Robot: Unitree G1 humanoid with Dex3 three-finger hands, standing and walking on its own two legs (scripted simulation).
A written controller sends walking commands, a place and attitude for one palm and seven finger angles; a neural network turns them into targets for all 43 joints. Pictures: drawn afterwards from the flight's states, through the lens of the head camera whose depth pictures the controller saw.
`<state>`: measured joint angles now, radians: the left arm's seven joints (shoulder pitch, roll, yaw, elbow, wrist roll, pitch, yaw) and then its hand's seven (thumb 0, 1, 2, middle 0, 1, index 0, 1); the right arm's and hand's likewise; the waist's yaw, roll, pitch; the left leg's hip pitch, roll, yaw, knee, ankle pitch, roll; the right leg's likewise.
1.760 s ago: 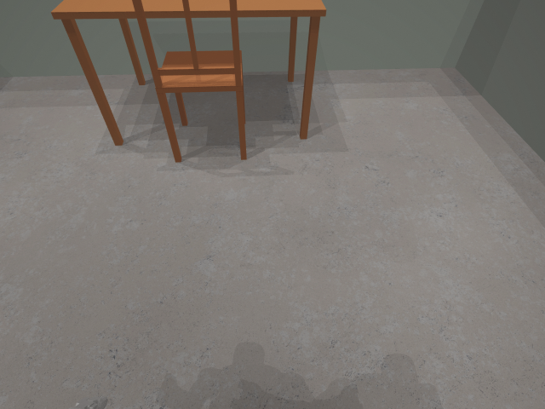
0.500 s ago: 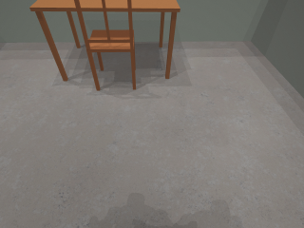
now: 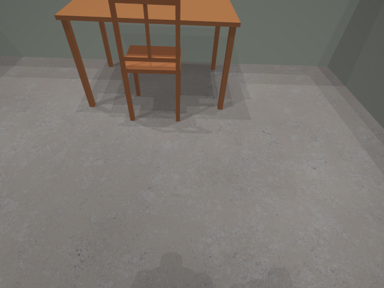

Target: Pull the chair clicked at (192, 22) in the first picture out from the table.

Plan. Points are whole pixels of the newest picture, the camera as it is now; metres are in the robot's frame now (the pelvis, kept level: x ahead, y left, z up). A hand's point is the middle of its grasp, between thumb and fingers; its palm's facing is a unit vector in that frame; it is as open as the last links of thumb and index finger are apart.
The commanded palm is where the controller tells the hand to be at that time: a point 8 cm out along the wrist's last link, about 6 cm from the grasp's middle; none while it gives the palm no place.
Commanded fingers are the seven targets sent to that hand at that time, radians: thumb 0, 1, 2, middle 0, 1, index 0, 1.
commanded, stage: walk to a spot facing it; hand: left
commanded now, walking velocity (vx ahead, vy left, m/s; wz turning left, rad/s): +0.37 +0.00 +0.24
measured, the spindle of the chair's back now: (147, 32) +1.50 +0.36 -0.07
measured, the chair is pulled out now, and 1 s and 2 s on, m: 0.00 0.00 0.00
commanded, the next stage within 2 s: take the last steps up to it in 1.48 s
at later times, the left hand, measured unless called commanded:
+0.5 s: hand (125, 239) +0.28 +0.20 -0.17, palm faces +0.02 -0.99 -0.17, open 7.3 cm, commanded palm none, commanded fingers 0.00 0.90 0.90 -0.20 -0.30 -0.20 -0.30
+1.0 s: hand (118, 230) +0.32 +0.23 -0.20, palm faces +0.26 -0.95 -0.16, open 7.3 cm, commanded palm none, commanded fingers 0.00 0.90 0.90 -0.20 -0.30 -0.20 -0.30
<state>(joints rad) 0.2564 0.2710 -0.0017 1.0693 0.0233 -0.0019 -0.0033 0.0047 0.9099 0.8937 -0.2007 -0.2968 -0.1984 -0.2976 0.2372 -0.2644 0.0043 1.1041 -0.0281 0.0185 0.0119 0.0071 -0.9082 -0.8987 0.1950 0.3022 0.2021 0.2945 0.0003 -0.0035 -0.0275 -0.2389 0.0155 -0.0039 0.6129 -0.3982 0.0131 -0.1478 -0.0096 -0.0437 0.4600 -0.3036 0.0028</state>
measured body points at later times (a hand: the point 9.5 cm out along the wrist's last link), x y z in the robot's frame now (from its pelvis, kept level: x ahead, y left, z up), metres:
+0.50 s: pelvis +0.18 +0.02 -0.01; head +0.22 +0.02 +0.44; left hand +0.28 +0.25 -0.16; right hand +0.04 -0.18 -0.15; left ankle +0.01 +0.11 -0.74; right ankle +0.32 -0.10 -0.72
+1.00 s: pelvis +0.41 +0.06 -0.01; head +0.42 +0.10 +0.43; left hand +0.31 +0.28 -0.18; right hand +0.58 -0.15 -0.13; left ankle +0.45 +0.16 -0.74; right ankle +0.33 -0.09 -0.70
